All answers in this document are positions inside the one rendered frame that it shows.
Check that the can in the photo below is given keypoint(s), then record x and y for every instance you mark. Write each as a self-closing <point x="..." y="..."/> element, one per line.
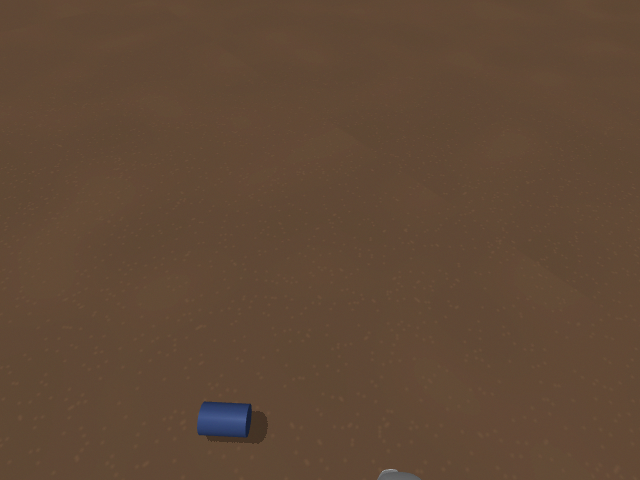
<point x="224" y="419"/>

